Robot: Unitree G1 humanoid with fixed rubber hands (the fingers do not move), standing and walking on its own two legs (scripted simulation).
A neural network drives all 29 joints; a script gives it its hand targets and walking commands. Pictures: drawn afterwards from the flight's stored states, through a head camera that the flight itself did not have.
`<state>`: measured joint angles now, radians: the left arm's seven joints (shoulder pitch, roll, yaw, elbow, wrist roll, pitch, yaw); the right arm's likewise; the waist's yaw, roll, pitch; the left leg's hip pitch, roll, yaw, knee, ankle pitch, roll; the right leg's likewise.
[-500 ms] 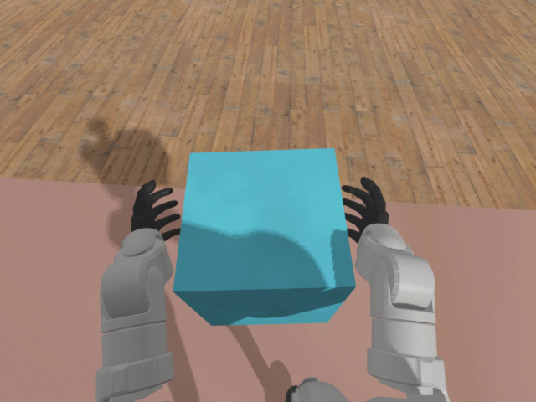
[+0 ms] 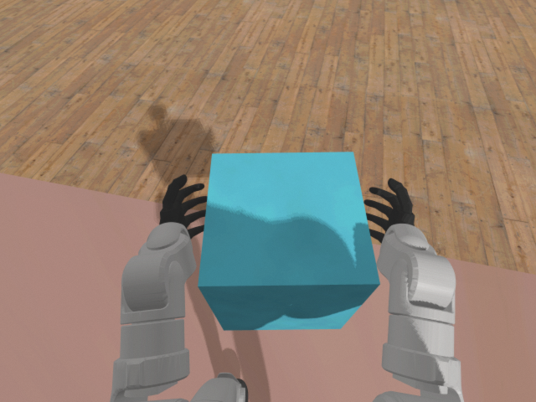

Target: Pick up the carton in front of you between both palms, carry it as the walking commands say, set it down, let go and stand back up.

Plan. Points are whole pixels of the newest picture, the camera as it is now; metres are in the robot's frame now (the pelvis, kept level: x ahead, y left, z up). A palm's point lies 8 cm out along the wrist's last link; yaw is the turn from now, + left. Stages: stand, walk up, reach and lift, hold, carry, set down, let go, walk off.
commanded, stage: carry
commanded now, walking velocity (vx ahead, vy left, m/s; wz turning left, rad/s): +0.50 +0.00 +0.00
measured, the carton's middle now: (282, 249) +0.34 +0.01 +0.00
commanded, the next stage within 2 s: none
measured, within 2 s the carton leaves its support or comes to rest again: neither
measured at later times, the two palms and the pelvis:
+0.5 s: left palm (218, 124) +0.61 +0.16 +0.04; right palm (369, 131) +0.60 -0.15 +0.05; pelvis +0.28 +0.01 -0.04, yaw +0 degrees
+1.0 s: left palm (242, 66) +0.88 +0.14 +0.02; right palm (353, 72) +0.89 -0.16 +0.01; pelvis +0.55 -0.02 -0.08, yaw +0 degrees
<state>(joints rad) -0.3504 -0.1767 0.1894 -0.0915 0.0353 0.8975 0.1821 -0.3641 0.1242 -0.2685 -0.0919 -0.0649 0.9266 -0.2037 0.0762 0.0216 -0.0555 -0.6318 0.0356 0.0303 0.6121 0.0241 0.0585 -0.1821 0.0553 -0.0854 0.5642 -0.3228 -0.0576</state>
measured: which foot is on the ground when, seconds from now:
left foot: up 0.00-0.06, down 0.08-0.60, up 0.62-1.00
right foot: down 0.00-0.10, up 0.12-0.58, down 0.60-1.00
